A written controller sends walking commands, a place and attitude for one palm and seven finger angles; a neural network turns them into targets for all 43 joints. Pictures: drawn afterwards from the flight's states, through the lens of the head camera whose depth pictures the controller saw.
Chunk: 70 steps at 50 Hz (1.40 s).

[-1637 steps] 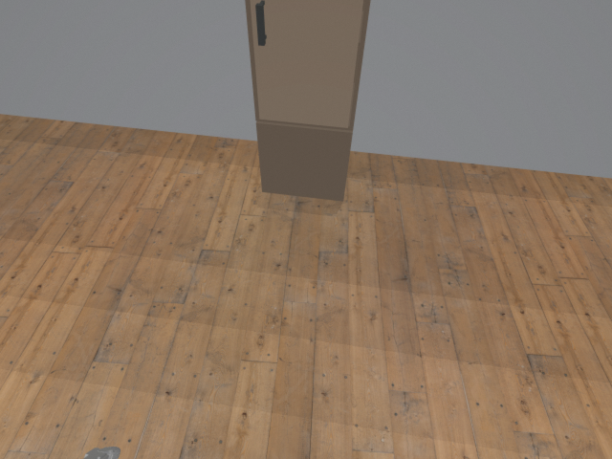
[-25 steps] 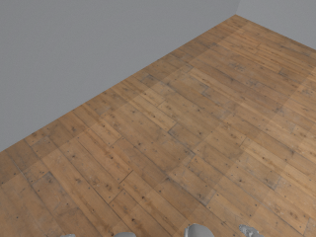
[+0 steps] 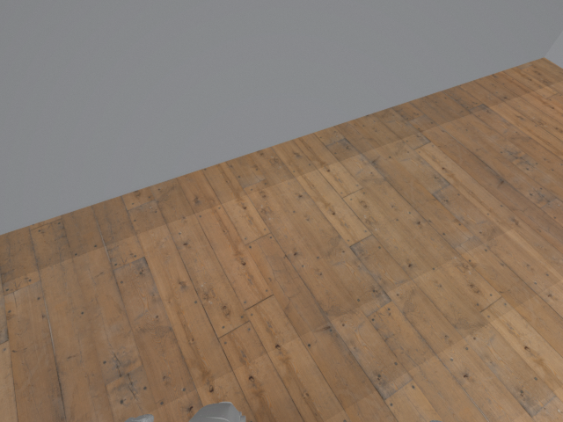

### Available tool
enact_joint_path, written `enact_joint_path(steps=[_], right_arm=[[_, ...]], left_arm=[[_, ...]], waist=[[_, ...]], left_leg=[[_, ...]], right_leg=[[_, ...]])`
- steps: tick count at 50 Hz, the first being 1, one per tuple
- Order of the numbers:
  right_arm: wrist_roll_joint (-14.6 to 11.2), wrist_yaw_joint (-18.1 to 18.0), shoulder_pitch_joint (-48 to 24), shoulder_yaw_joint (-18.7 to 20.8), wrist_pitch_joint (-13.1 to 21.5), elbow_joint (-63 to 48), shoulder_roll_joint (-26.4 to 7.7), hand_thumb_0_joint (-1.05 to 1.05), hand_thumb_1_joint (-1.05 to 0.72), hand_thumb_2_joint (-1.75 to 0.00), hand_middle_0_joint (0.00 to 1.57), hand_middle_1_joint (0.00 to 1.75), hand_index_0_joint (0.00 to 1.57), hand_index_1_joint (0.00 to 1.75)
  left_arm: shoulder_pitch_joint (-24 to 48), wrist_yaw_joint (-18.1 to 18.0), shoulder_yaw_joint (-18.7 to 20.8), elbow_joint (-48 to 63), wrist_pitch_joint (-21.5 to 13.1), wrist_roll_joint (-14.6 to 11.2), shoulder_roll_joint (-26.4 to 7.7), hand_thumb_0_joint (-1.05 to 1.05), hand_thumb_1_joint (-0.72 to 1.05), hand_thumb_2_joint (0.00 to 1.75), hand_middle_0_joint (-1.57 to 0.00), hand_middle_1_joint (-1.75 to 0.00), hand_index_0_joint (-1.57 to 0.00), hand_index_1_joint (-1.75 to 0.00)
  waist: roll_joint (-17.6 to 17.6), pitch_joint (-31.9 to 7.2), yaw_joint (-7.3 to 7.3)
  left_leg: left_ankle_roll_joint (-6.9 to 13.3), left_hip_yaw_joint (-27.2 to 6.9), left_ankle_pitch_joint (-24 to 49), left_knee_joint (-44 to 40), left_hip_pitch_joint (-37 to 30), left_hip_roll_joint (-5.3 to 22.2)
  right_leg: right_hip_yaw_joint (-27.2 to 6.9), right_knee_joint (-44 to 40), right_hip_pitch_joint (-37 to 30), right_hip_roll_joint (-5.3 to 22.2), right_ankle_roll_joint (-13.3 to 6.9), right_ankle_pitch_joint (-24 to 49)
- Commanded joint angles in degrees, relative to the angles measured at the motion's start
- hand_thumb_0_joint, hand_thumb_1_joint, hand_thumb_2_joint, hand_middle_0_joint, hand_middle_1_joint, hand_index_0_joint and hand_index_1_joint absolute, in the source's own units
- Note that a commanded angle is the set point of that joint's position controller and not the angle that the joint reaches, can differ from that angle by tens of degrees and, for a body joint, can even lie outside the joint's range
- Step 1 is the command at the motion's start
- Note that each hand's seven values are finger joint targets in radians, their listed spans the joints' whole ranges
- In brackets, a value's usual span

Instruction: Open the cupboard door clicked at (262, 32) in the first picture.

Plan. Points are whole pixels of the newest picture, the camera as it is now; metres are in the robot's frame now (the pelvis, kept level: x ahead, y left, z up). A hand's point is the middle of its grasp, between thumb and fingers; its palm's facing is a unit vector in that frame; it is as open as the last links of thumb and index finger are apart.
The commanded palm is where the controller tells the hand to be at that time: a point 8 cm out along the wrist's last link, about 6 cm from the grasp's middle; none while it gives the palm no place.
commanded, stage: turn to face it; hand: left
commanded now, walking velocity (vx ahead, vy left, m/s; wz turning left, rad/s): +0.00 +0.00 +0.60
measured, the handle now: out of the picture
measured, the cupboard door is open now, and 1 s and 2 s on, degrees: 49 49 49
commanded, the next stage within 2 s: none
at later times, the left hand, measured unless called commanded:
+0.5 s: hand out of the picture +0.05 +0.20 -0.15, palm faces +0.27 -0.91 -0.31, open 7.4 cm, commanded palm none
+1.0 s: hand out of the picture -0.07 +0.20 -0.17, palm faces +0.59 -0.76 -0.27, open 7.4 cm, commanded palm none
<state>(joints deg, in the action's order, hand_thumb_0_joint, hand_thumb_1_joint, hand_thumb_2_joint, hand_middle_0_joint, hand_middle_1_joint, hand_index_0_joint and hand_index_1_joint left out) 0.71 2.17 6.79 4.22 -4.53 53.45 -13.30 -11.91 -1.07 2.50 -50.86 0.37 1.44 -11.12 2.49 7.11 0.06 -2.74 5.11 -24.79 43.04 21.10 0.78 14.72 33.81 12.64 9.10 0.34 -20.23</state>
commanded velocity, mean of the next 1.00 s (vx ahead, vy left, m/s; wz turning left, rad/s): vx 0.00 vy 0.00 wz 0.60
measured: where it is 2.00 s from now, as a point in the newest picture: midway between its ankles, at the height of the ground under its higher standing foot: outside the picture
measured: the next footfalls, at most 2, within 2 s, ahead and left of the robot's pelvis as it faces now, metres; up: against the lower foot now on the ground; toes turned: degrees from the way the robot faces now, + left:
left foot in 0.04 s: +0.05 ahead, +0.12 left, +0.00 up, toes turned +7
right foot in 0.44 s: +0.06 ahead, -0.13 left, +0.00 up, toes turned +11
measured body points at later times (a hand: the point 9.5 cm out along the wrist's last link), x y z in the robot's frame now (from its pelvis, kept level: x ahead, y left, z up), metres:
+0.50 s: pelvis +0.00 -0.03 +0.00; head +0.06 -0.05 +0.44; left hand +0.04 +0.24 -0.12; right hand +0.14 -0.26 -0.16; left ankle -0.01 +0.10 -0.70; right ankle +0.02 -0.14 -0.73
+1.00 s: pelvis +0.00 -0.02 +0.00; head +0.03 +0.02 +0.44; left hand -0.10 +0.24 -0.15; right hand +0.24 -0.17 -0.13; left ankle -0.03 +0.08 -0.73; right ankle +0.07 -0.16 -0.66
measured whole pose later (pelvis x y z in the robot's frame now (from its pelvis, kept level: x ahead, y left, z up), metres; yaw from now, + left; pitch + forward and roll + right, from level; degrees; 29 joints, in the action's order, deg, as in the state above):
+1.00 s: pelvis +0.00 -0.02 +0.00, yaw +35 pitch +0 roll +0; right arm 1.6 0.7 6.5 3.4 -2.3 50.8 -13.3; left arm -10.4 -0.6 4.7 -52.2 3.7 1.1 -15.4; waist 2.1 5.8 -1.0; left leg 2.0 0.3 -13.6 32.4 18.9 -1.6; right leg 1.8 63.1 27.9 5.8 4.0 -25.7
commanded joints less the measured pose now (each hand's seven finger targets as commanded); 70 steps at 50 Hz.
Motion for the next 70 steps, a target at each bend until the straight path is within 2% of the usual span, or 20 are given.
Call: enact_joint_path(steps=[1, 2, 3, 8, 19, 20, 22, 28, 35, 39, 40, 41, 42, 47, 58, 59, 60, 61, 64, 70], right_arm=[[0.32, -0.59, 5.63, 1.86, 2.96, -3.79, -8.01, 0.00, -0.90, -0.90, 0.20, 0.30, 0.20, 0.30], [0.88, -1.05, 10.07, 3.68, 3.23, -3.43, -15.06, 0.00, -0.90, -0.90, 0.20, 0.30, 0.20, 0.30], [0.56, -1.45, 13.26, 3.61, 2.58, -2.25, -16.25, 0.00, -0.90, -0.90, 0.20, 0.30, 0.20, 0.30], [0.63, -2.94, 2.54, 1.99, 3.60, -5.29, -11.01, 0.00, -0.90, -0.90, 0.20, 0.30, 0.20, 0.30], [0.77, -2.25, 0.41, 2.99, 2.58, -5.87, -11.28, 0.00, -0.90, -0.90, 0.20, 0.30, 0.20, 0.30], [0.33, -2.16, -0.22, 2.87, 2.53, -6.35, -10.19, 0.00, -0.90, -0.90, 0.20, 0.30, 0.20, 0.30], [-0.18, -1.55, -0.78, 2.10, 2.85, -8.39, -4.82, 0.00, -0.90, -0.90, 0.20, 0.30, 0.20, 0.30], [0.06, -0.51, -1.18, 1.31, 1.21, -4.64, -3.97, 0.00, -0.90, -0.90, 0.20, 0.30, 0.20, 0.30], [-0.16, -0.10, -5.88, 0.31, 1.74, -5.36, -2.43, 0.00, -0.90, -0.90, 0.20, 0.30, 0.20, 0.30], [0.20, -0.49, 1.33, 1.09, 2.58, -4.24, -5.26, 0.00, -0.90, -0.90, 0.20, 0.30, 0.20, 0.30], [0.67, -0.79, 5.88, 2.34, 3.14, -3.49, -10.42, 0.00, -0.90, -0.90, 0.20, 0.30, 0.20, 0.30], [0.80, -1.27, 10.15, 3.94, 3.04, -3.06, -16.59, 0.00, -0.90, -0.90, 0.20, 0.30, 0.20, 0.30], [0.41, -1.58, 11.97, 3.57, 2.67, -1.98, -16.39, 0.00, -0.90, -0.90, 0.20, 0.30, 0.20, 0.30], [0.87, -2.63, 0.11, 1.95, 3.22, -6.01, -11.38, 0.00, -0.90, -0.90, 0.20, 0.30, 0.20, 0.30], [0.54, -2.11, -0.52, 3.11, 2.39, -6.73, -10.86, 0.00, -0.90, -0.90, 0.20, 0.30, 0.20, 0.30], [0.15, -1.92, -0.20, 2.83, 2.40, -7.16, -8.42, 0.00, -0.90, -0.90, 0.20, 0.30, 0.20, 0.30], [-0.25, -1.65, 0.08, 2.33, 2.56, -8.20, -4.85, 0.00, -0.90, -0.90, 0.20, 0.30, 0.20, 0.30], [0.40, -1.38, -1.27, 2.35, 2.65, -8.77, -6.00, 0.00, -0.90, -0.90, 0.20, 0.30, 0.20, 0.30], [0.48, -0.96, 0.27, 2.31, 1.41, -5.06, -5.77, 0.00, -0.90, -0.90, 0.20, 0.30, 0.20, 0.30], [-0.02, -0.22, -3.93, 0.79, 1.07, -4.81, -2.99, 0.00, -0.90, -0.90, 0.20, 0.30, 0.20, 0.30]], left_arm=[[-1.19, -0.07, 3.94, 3.25, -0.61, -0.69, -11.72, 0.00, 0.90, 0.90, -0.20, -0.30, -0.20, -0.30], [0.69, 0.48, 2.82, 5.86, -0.30, -1.05, -7.26, 0.00, 0.90, 0.90, -0.20, -0.30, -0.20, -0.30], [5.84, -0.06, 1.90, 8.12, 0.52, -0.27, -7.56, 0.00, 0.90, 0.90, -0.20, -0.30, -0.20, -0.30], [2.97, 0.49, 2.81, 2.93, 1.37, -0.23, -7.62, 0.00, 0.90, 0.90, -0.20, -0.30, -0.20, -0.30], [-0.86, 0.17, 2.54, 3.91, 0.36, -0.76, -6.72, 0.00, 0.90, 0.90, -0.20, -0.30, -0.20, -0.30], [-3.42, -0.10, 2.91, 3.46, -0.16, -0.76, -7.98, 0.00, 0.90, 0.90, -0.20, -0.30, -0.20, -0.30], [-4.87, -0.87, 4.11, 3.75, -0.89, 0.44, -15.86, 0.00, 0.90, 0.90, -0.20, -0.30, -0.20, -0.30], [0.56, -1.25, 2.42, 4.48, -1.25, -0.13, -9.42, 0.00, 0.90, 0.90, -0.20, -0.30, -0.20, -0.30], [-4.79, -0.94, 3.74, 2.16, -1.03, 0.30, -12.45, 0.00, 0.90, 0.90, -0.20, -0.30, -0.20, -0.30], [-2.66, -0.33, 4.08, 2.07, -0.90, -0.41, -13.27, 0.00, 0.90, 0.90, -0.20, -0.30, -0.20, -0.30], [-2.04, 0.05, 3.94, 3.43, -0.68, -0.77, -11.25, 0.00, 0.90, 0.90, -0.20, -0.30, -0.20, -0.30], [1.20, 0.38, 2.35, 6.36, -0.37, -1.05, -7.13, 0.00, 0.90, 0.90, -0.20, -0.30, -0.20, -0.30], [3.86, -0.34, 2.39, 7.41, 0.67, -0.27, -8.71, 0.00, 0.90, 0.90, -0.20, -0.30, -0.20, -0.30], [2.13, 0.63, 3.11, 3.39, 1.75, -0.04, -7.92, 0.00, 0.90, 0.90, -0.20, -0.30, -0.20, -0.30], [-2.90, 0.08, 2.91, 4.12, 0.01, -0.57, -7.60, 0.00, 0.90, 0.90, -0.20, -0.30, -0.20, -0.30], [-5.01, -0.34, 3.51, 3.89, -0.51, -0.32, -9.92, 0.00, 0.90, 0.90, -0.20, -0.30, -0.20, -0.30], [-5.98, -0.82, 4.56, 3.88, -0.91, 0.53, -14.80, 0.00, 0.90, 0.90, -0.20, -0.30, -0.20, -0.30], [-3.82, -0.86, 3.83, 4.71, -0.61, 0.33, -15.78, 0.00, 0.90, 0.90, -0.20, -0.30, -0.20, -0.30], [2.62, -1.15, 2.43, 5.51, -0.91, -0.41, -9.49, 0.00, 0.90, 0.90, -0.20, -0.30, -0.20, -0.30], [-3.51, -1.07, 2.85, 3.26, -1.20, -0.06, -11.14, 0.00, 0.90, 0.90, -0.20, -0.30, -0.20, -0.30]], waist=[[-1.72, -14.10, 3.41], [-21.04, -14.81, 5.96], [-15.57, -13.01, 7.06], [-10.35, -10.09, 0.96], [-11.05, -11.23, -0.63], [-8.18, -12.22, -2.13], [16.03, -10.57, -3.55], [8.17, -7.92, -0.01], [8.67, -7.56, -2.84], [5.42, -11.36, 1.84], [-5.57, -15.47, 4.53], [-21.68, -15.27, 6.77], [-14.01, -15.74, 6.69], [-10.23, -6.69, 0.63], [-10.51, -11.43, -1.60], [-3.77, -12.63, -2.62], [11.85, -11.70, -3.34], [11.08, -9.09, -3.01], [8.50, -6.70, 1.04], [7.62, -7.54, -1.70]], left_leg=[[3.74, -4.19, 19.62, -18.01, -18.22, 4.23], [12.98, -27.77, 42.85, -20.34, -25.78, 21.35], [16.95, -27.80, 46.08, -20.24, -22.08, 24.90], [11.75, -17.75, 28.75, -23.41, -11.75, 13.27], [10.24, -23.35, 22.20, -18.64, -3.57, 8.84], [8.13, -22.18, 19.35, -15.21, 0.66, 6.64], [0.44, -6.79, -10.13, 10.73, 16.47, -6.10], [-1.40, -4.79, -0.45, 21.85, 13.41, 0.34], [-0.20, 0.89, -1.47, 1.85, 5.45, -0.65], [1.91, 1.75, 11.04, -15.33, -10.48, -1.54], [6.29, -10.05, 25.66, -18.51, -22.13, 7.95], [15.93, -30.42, 50.24, -20.39, -26.45, 22.98], [17.80, -28.22, 43.85, -19.98, -23.44, 24.13], [11.29, -20.10, 14.46, -26.22, -5.11, 12.13], [9.10, -24.36, 17.36, -17.62, 0.22, 6.94], [6.40, -21.90, 12.83, -11.84, 6.18, 3.31], [1.45, -10.67, -1.73, 1.70, 16.96, -5.09], [0.91, -8.60, -9.77, 15.90, 16.01, -4.56], [-0.35, -8.33, -0.87, 28.82, 15.42, -0.07], [-1.33, -2.01, -0.89, 12.46, 10.15, -0.03]], right_leg=[[-3.50, 9.74, 3.50, 9.27, 0.45, 24.71], [-2.53, 24.18, 20.67, -0.26, 5.05, -13.96], [-9.88, 30.29, 22.64, -1.19, 4.19, -19.22], [-15.09, 33.49, 20.00, -2.33, 4.58, -3.31], [-11.86, -0.01, 0.67, -8.84, 3.22, 0.67], [-12.91, -8.81, -6.52, -7.34, 2.75, 5.45], [-36.69, -19.39, -12.58, 18.42, -7.71, 13.32], [-13.99, -11.26, -9.87, 9.14, -6.13, 37.04], [-9.84, -7.68, -11.76, 11.66, -6.09, 42.35], [-5.09, 4.50, -5.01, 10.97, -1.92, 38.40], [-2.40, 16.53, 6.44, 6.62, 1.60, 22.48], [-4.51, 29.67, 21.25, -1.63, 4.80, -18.54], [-11.95, 33.37, 22.00, -1.50, 3.72, -19.21], [-14.70, 31.78, 17.56, -2.86, 3.98, -3.83], [-12.28, -4.32, -3.19, -8.87, 2.94, 3.45], [-17.32, -13.21, -11.08, -3.51, 1.39, 3.24], [-33.81, -18.82, -15.68, 12.14, -4.50, 3.02], [-35.51, -19.42, -7.43, 19.68, -9.49, 9.43], [-20.57, -13.71, -5.48, 10.64, -7.53, 26.24], [-11.42, -10.60, -11.00, 10.30, -5.81, 38.46]])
